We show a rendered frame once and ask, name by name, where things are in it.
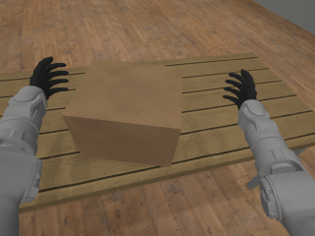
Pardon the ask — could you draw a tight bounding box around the robot left forearm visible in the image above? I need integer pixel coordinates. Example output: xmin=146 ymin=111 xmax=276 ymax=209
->
xmin=0 ymin=86 xmax=47 ymax=156

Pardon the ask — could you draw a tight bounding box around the robot left upper arm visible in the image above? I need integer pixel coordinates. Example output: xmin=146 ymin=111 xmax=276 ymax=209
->
xmin=0 ymin=149 xmax=43 ymax=236

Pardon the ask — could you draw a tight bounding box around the robot left hand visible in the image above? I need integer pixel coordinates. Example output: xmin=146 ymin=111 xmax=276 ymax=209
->
xmin=30 ymin=56 xmax=69 ymax=100

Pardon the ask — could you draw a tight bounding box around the robot right hand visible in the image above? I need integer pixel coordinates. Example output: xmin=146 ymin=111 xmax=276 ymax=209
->
xmin=222 ymin=69 xmax=257 ymax=110

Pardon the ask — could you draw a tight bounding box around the robot right upper arm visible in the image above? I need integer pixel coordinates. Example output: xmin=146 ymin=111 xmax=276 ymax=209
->
xmin=259 ymin=170 xmax=315 ymax=236

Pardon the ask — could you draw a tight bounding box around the robot right forearm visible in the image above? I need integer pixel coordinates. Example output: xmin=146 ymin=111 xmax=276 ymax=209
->
xmin=237 ymin=99 xmax=315 ymax=184

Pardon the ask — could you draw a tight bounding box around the table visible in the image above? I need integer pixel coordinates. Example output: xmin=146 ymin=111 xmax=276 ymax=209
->
xmin=0 ymin=52 xmax=315 ymax=214

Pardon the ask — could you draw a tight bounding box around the carton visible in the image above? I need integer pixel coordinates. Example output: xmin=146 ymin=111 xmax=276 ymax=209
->
xmin=62 ymin=57 xmax=182 ymax=167

